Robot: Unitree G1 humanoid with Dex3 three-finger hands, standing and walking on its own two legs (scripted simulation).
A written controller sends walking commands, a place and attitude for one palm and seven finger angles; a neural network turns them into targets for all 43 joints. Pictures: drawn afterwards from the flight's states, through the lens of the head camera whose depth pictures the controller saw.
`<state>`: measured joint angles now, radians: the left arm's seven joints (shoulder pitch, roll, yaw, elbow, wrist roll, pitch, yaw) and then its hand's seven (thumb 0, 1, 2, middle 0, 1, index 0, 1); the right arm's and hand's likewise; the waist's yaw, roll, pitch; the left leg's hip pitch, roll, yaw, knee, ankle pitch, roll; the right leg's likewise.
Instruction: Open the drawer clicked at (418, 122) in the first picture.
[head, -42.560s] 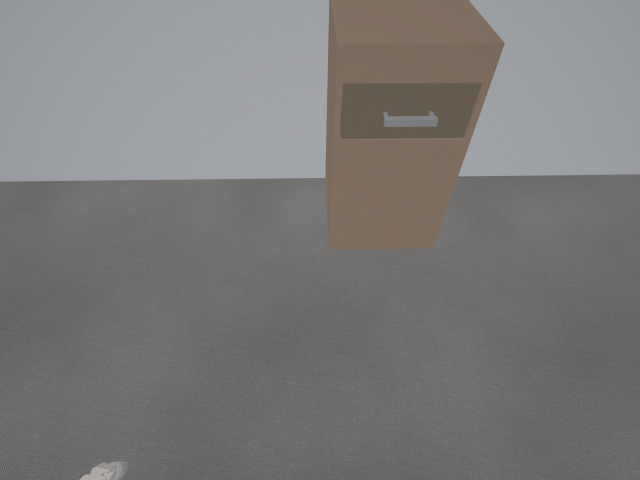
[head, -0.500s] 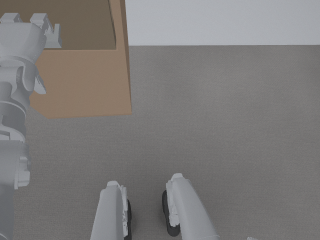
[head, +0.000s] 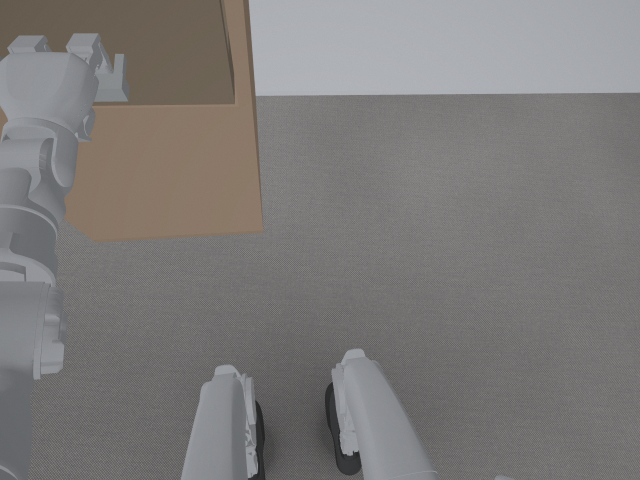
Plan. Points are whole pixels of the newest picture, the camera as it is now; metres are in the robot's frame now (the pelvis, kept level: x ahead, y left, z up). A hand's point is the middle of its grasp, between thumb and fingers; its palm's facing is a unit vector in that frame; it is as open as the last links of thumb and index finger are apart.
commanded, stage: close the thumb around the handle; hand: left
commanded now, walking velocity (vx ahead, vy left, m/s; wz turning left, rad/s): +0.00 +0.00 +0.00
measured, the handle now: (57, 74) +0.60 +0.26 +0.02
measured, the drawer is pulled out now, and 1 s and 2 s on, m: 0.00 0.02 0.09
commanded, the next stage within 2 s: pull the drawer open in 0.18 s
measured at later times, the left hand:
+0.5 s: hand (78, 122) +0.55 +0.24 +0.00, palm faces -0.05 -0.02 -1.00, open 6.1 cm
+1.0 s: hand (76, 141) +0.52 +0.24 +0.00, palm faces -0.04 -0.04 -1.00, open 5.6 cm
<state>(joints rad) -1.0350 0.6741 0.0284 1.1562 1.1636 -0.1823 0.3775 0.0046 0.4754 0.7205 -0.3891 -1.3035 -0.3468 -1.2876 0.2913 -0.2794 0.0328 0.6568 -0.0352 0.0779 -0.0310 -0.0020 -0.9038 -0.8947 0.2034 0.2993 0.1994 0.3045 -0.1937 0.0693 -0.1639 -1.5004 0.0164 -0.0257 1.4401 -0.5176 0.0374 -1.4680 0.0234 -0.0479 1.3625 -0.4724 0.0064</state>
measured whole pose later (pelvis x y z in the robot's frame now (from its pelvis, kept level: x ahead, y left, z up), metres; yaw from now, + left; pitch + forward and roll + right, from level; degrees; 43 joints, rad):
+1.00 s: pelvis +0.06 +0.00 +0.04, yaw -1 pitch +31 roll -2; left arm -0.64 0.51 0.08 0.90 1.14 -0.19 0.47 0.01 0.74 0.79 -0.31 -1.35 -0.38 -1.35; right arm 0.22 -0.26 -0.04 0.66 -0.06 0.14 0.00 0.00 -0.90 -0.89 0.20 0.30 0.20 0.30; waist -0.08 0.05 -0.18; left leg -1.23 0.03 0.02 1.28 -0.58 0.03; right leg -1.23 0.04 0.01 1.23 -0.53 0.00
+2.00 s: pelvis +0.04 -0.01 +0.05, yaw +0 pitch +27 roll -1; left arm -0.46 0.45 0.07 0.82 1.15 -0.19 0.53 0.00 0.74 0.81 -0.31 -1.35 -0.38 -1.35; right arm 0.20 -0.26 -0.04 0.68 -0.05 0.15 -0.01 0.00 -0.91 -0.89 0.20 0.30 0.20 0.30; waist -0.05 0.05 -0.19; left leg -1.19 0.02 0.03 1.27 -0.55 0.03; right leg -1.20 0.04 0.02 1.24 -0.51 0.00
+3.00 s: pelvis +0.06 -0.01 +0.05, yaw +0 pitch +25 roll +0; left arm -0.17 0.40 0.06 0.58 1.14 -0.16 0.55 -0.01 0.73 0.80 -0.30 -1.35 -0.39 -1.35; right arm 0.14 -0.24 -0.05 0.65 -0.05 0.15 -0.03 0.00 -0.91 -0.89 0.20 0.30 0.20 0.30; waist -0.01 0.04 -0.19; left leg -1.11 0.03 0.03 1.24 -0.57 0.01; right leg -1.13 0.04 0.01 1.22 -0.53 -0.01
